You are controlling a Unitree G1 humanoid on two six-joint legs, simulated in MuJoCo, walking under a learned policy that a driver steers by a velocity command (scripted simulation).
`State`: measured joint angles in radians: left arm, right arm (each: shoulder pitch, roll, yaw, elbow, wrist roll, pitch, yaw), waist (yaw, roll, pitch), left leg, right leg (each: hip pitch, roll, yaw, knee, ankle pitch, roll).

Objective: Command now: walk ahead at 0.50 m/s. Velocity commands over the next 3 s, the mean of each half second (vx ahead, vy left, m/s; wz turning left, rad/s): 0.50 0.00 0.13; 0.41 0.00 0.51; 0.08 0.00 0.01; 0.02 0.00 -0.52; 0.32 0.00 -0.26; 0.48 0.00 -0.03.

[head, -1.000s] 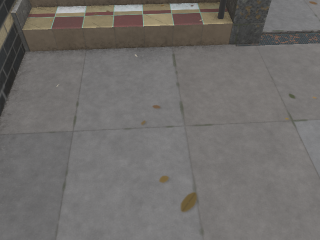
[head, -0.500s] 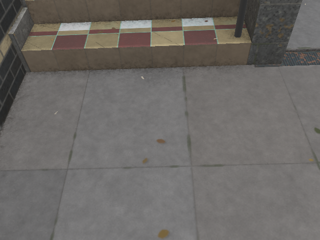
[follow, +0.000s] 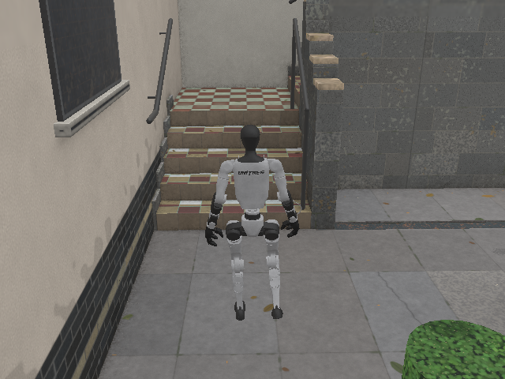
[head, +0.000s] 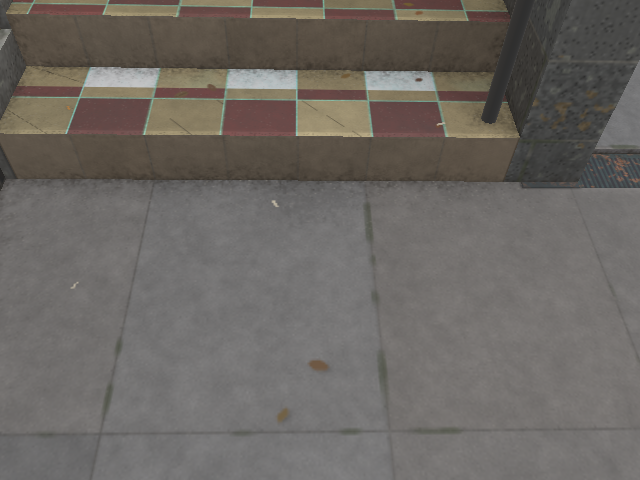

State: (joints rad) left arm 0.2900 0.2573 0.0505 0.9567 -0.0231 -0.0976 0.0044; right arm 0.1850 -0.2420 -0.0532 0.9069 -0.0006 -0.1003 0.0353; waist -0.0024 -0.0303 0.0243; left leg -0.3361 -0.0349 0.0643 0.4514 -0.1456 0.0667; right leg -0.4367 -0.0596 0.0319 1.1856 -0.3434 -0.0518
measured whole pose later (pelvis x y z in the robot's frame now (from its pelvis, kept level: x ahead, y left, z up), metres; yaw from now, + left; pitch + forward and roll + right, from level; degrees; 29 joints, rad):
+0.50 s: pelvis +0.27 -0.06 -0.01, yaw +5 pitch +2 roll +0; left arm 0.07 0.23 0.06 0.84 0.00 -0.12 -0.02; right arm 0.37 -0.25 -0.05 1.00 0.04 -0.07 -0.01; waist -0.04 0.02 0.03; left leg -0.27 0.00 -0.06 1.07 -0.46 0.04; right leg -0.44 -0.02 -0.06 0.54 -0.15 -0.03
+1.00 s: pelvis +0.49 +0.02 -0.02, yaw +22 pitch +2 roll -2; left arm 0.21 0.28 0.08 0.91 0.00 -0.06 0.02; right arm 0.08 -0.28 -0.09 0.75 0.00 -0.03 0.03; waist 0.03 0.01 0.08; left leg -0.53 -0.03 0.03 0.63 -0.14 0.09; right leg -0.23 -0.07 -0.10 1.05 -0.59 0.07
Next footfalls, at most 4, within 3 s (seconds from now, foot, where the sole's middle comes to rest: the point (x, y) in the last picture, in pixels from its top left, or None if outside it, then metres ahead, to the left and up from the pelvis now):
0.42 right None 0.41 -0.16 -0.77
0.94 left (254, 417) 0.61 0.15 -0.77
1.48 right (356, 403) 0.64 -0.07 -0.77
1.86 left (242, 406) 0.63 0.17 -0.77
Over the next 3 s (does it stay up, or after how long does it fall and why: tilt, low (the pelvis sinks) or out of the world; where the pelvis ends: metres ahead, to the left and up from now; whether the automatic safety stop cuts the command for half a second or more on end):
stays up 0.98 0.04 0.01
